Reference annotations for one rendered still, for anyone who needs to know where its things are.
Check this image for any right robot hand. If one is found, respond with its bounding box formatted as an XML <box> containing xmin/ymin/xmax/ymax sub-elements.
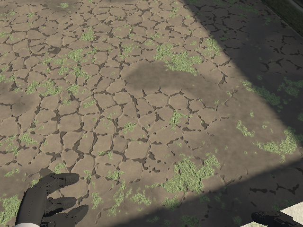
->
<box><xmin>251</xmin><ymin>211</ymin><xmax>303</xmax><ymax>227</ymax></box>

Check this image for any left robot hand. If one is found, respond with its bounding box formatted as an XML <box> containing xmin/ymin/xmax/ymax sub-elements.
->
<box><xmin>14</xmin><ymin>172</ymin><xmax>89</xmax><ymax>227</ymax></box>

